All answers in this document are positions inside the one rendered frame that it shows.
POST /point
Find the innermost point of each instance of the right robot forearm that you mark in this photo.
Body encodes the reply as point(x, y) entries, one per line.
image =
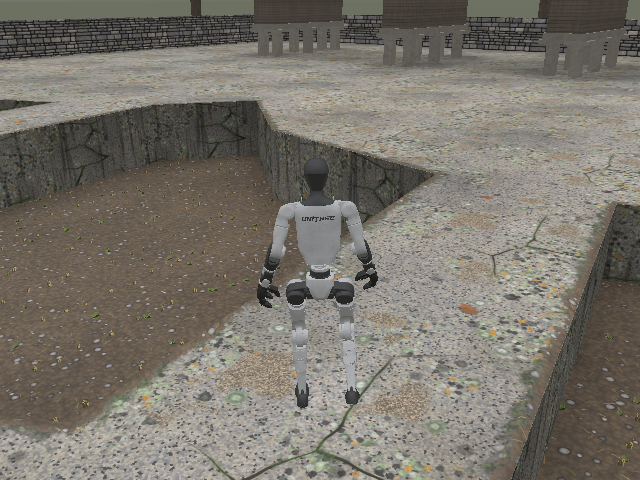
point(367, 260)

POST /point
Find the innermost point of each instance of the robot right shin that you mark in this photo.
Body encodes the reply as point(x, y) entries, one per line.
point(350, 358)

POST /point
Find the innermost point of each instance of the robot right thigh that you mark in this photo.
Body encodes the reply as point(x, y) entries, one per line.
point(345, 294)

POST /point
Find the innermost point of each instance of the left robot forearm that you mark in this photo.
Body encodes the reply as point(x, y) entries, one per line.
point(269, 269)

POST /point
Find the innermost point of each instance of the robot left hand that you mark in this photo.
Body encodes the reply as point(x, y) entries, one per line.
point(262, 293)

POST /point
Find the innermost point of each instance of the left robot upper arm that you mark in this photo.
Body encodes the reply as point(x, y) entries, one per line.
point(286, 212)

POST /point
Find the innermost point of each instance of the right robot upper arm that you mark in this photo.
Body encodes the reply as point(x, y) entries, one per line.
point(349, 210)

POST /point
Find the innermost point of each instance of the robot right hand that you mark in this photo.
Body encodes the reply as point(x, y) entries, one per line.
point(363, 275)

